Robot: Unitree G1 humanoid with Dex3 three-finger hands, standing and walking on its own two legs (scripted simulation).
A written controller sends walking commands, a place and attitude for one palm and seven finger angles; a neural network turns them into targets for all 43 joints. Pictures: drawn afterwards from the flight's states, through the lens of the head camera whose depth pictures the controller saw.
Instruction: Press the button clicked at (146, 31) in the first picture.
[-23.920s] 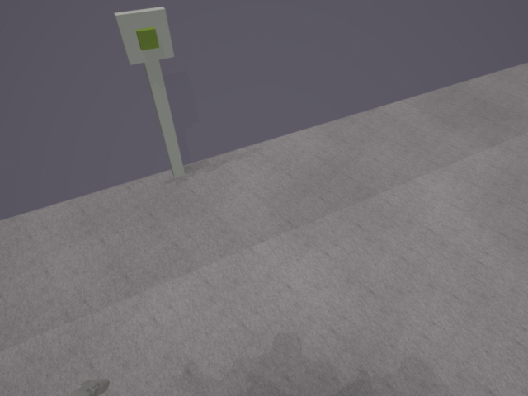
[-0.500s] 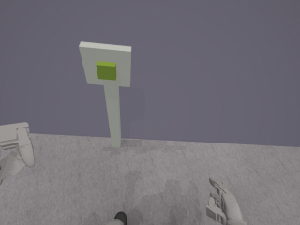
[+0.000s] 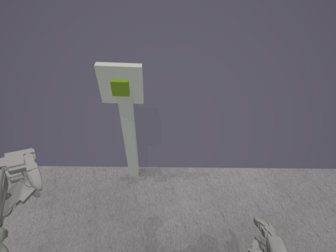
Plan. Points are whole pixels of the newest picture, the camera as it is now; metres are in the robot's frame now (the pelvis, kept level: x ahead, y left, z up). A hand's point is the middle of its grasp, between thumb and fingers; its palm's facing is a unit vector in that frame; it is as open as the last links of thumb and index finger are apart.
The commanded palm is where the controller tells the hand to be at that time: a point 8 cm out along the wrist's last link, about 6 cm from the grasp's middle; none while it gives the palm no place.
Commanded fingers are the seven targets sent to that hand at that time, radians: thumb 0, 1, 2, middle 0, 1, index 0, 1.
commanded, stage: stop stepping back and stand still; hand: left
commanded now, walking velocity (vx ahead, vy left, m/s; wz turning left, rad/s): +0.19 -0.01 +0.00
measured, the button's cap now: (120, 87) +0.72 +0.21 -0.01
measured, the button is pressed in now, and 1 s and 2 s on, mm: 0 0 0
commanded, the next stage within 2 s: let the arm hang, fingers relaxed in 0.88 s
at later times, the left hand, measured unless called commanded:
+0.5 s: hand (37, 179) +0.20 +0.23 +0.17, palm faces +0.33 -0.81 -0.48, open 3.1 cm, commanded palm +0.14 +0.28 +0.18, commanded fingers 0.00 0.90 0.90 -1.30 -1.50 -1.30 -1.50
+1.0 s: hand (41, 175) +0.22 +0.24 +0.15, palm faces +0.32 -0.82 -0.47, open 3.1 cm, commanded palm none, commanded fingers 0.00 0.90 0.90 -1.23 -1.42 -1.23 -1.42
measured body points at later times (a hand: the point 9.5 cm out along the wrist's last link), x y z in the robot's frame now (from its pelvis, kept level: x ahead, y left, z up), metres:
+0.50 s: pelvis +0.01 +0.00 +0.00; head +0.02 +0.01 +0.45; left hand +0.17 +0.27 +0.20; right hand +0.16 -0.21 -0.09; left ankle +0.03 +0.11 -0.74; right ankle +0.02 -0.10 -0.74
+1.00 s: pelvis +0.03 +0.00 +0.01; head +0.04 +0.00 +0.46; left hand +0.19 +0.28 +0.18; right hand +0.21 -0.23 -0.07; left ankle +0.03 +0.11 -0.74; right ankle +0.02 -0.10 -0.74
